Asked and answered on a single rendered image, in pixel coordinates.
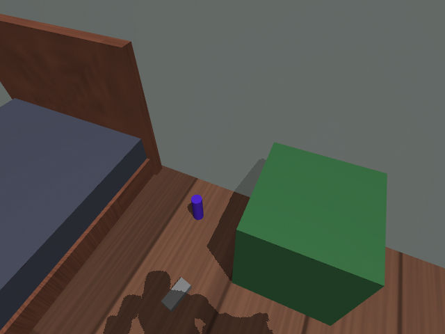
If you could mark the bed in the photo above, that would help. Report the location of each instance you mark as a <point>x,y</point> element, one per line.
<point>76,148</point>

